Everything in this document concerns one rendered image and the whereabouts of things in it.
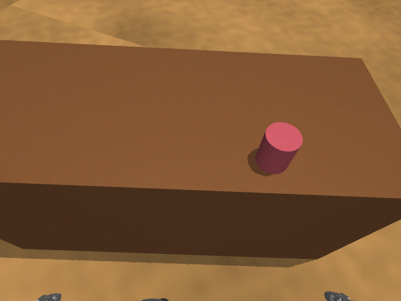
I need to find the can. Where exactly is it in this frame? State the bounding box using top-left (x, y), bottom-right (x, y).
top-left (256, 122), bottom-right (303, 174)

